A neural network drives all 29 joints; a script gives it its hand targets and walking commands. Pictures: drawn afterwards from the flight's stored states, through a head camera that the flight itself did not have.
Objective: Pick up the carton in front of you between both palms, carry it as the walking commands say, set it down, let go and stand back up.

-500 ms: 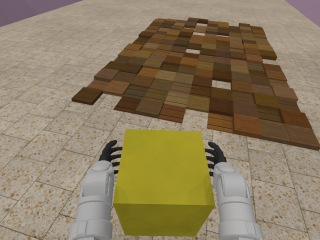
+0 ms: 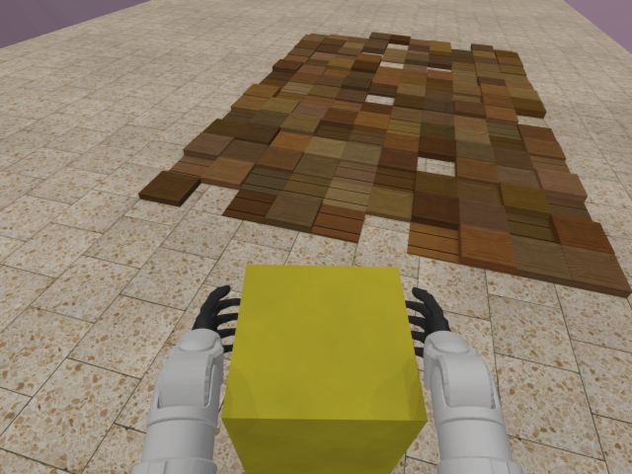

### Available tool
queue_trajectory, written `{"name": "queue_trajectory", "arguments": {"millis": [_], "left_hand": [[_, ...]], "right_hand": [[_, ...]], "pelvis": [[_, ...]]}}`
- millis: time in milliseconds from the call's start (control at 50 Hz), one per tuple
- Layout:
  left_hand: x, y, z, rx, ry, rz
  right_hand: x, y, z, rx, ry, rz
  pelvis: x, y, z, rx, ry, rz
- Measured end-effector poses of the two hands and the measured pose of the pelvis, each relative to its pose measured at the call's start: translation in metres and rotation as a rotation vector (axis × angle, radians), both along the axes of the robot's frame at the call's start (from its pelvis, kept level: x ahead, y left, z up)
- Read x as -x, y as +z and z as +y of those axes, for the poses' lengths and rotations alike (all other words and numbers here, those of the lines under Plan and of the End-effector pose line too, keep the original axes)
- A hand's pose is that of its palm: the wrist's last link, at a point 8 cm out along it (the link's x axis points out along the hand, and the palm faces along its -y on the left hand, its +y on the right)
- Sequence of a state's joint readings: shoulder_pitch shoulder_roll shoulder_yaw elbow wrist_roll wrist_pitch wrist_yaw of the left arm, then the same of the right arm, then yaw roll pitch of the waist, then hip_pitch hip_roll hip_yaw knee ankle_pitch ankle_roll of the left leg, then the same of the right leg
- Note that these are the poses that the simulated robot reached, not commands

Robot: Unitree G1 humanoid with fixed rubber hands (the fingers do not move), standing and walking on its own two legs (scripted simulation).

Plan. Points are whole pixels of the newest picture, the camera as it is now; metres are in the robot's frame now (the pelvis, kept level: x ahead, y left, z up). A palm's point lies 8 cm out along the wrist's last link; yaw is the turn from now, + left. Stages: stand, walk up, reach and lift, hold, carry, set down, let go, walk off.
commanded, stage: hold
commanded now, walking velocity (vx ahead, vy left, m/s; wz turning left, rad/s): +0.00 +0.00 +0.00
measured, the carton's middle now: (320, 375) +0.27 +0.00 -0.04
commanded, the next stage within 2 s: carry in 0.20 s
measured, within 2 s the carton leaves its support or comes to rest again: neither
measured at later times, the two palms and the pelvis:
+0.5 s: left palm (196, 307) +0.30 +0.16 +0.07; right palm (427, 318) +0.29 -0.13 +0.08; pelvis +0.02 +0.02 -0.01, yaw -4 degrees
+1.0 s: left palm (225, 210) +0.50 +0.16 +0.08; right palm (406, 215) +0.49 -0.14 +0.09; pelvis +0.26 +0.02 -0.01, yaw -5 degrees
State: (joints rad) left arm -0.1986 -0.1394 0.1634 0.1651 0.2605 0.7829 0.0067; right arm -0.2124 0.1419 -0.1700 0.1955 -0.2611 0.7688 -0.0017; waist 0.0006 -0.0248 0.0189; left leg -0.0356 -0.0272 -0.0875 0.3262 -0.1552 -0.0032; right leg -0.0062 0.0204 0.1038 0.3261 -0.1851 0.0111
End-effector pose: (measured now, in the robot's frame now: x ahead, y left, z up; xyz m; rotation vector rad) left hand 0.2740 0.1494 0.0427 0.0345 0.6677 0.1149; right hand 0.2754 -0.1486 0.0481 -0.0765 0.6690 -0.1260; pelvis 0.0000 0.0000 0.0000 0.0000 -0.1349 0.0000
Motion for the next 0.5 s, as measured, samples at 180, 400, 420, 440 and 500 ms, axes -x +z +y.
{"name": "queue_trajectory", "arguments": {"millis": [180,400,420,440,500], "left_hand": [[0.0,0.005,-0.004,-0.003,-0.009,-0.012],[-0.017,0.025,0.007,0.044,0.015,-0.084],[-0.02,0.026,0.01,0.049,0.014,-0.086],[-0.022,0.026,0.012,0.048,0.011,-0.085],[-0.029,0.032,0.015,0.053,0.001,-0.078]], "right_hand": [[0.004,0.002,-0.004,-0.015,-0.018,-0.011],[-0.009,0.02,0.007,-0.056,-0.051,-0.085],[-0.011,0.022,0.01,-0.054,-0.056,-0.087],[-0.013,0.023,0.012,-0.055,-0.061,-0.087],[-0.016,0.029,0.014,-0.068,-0.079,-0.082]], "pelvis": [[0.009,-0.002,0.0,-0.002,-0.009,-0.011],[0.006,-0.008,0.012,0.005,-0.013,0.125],[0.003,-0.009,0.015,0.001,-0.018,0.132],[-0.001,-0.01,0.018,-0.001,-0.028,0.138],[-0.016,-0.008,0.024,0.006,-0.07,0.159]]}}
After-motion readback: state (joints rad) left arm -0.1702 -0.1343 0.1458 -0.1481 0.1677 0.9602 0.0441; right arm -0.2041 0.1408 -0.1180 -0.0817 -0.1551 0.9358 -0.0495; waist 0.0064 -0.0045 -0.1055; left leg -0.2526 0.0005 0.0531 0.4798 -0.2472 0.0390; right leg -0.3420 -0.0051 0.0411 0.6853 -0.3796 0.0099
